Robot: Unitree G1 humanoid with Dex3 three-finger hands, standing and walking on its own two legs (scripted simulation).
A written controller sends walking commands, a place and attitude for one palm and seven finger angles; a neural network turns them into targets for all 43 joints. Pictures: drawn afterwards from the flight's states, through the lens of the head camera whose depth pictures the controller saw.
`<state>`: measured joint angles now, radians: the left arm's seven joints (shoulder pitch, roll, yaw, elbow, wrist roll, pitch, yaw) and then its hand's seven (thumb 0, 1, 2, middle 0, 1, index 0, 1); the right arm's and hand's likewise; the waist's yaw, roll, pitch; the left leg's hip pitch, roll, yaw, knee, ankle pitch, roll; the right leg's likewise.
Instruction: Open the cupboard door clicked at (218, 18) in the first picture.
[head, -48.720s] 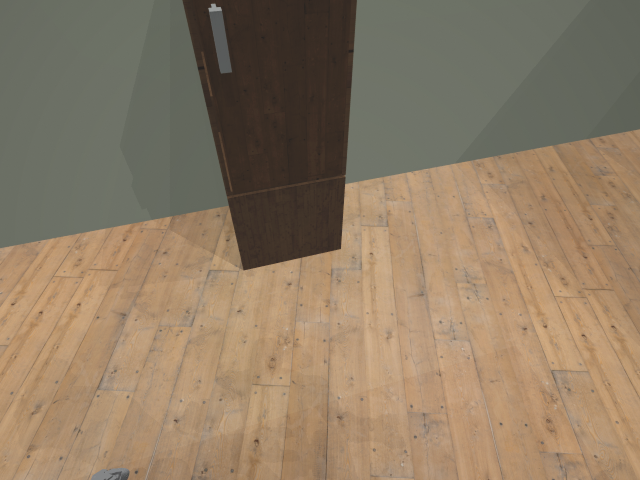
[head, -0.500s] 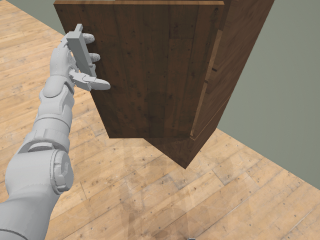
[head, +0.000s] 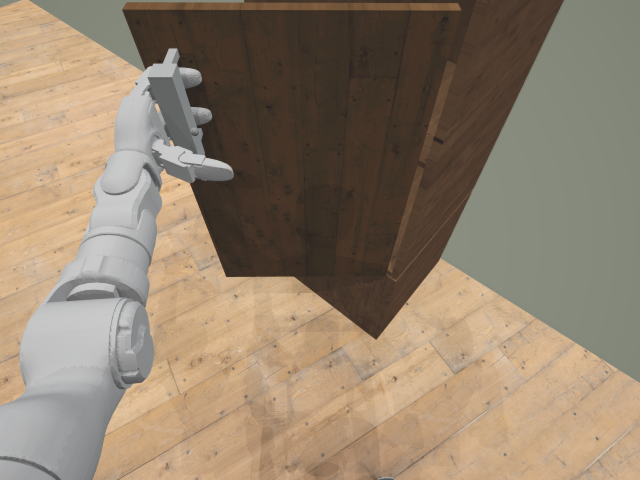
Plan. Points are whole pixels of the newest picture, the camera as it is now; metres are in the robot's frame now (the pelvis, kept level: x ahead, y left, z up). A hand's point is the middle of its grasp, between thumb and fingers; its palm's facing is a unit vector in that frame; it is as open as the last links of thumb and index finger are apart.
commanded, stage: slide the fingers in behind the handle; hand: left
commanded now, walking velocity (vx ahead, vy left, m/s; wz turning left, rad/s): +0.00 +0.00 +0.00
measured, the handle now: (183, 109) +0.55 +0.15 +0.16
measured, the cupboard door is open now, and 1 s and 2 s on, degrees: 41 40 80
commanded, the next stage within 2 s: close the thumb around the handle in 0.02 s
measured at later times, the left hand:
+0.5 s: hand (194, 128) +0.50 +0.13 +0.16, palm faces -0.02 -1.00 -0.01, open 10.1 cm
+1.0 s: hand (194, 128) +0.51 +0.13 +0.16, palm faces -0.01 -1.00 -0.01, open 6.0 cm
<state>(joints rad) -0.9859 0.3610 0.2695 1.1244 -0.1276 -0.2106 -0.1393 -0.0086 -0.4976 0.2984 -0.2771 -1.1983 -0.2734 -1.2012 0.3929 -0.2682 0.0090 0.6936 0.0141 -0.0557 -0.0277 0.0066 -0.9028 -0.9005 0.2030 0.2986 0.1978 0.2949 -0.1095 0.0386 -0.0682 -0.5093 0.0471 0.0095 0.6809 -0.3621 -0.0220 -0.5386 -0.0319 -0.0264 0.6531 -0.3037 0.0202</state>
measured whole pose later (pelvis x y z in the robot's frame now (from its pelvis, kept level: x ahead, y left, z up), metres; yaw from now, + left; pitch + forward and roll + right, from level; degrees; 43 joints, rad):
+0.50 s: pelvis +0.00 +0.00 +0.00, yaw +1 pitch +12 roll -1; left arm -1.04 0.37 0.25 1.16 -0.12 -0.22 -0.12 0.00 0.10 0.55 -0.33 -1.26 -0.31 -1.27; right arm 0.41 -0.27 0.01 0.71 0.01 -0.07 -0.02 0.01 -0.90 -0.90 0.20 0.30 0.20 0.29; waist -0.12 0.04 -0.07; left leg -0.55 0.04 0.00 0.70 -0.37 -0.02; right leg -0.57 -0.04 -0.03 0.67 -0.31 0.02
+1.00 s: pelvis +0.01 +0.00 +0.00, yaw +0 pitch +12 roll -1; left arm -0.99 0.36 0.28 1.12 -0.12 -0.21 -0.13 0.01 0.69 0.80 -0.36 -1.35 -0.34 -1.35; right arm 0.39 -0.27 0.01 0.70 0.01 -0.05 -0.02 0.01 -0.90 -0.90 0.20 0.30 0.20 0.29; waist -0.11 0.04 -0.08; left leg -0.52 0.05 0.01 0.69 -0.37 -0.02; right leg -0.55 -0.03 -0.03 0.66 -0.32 0.02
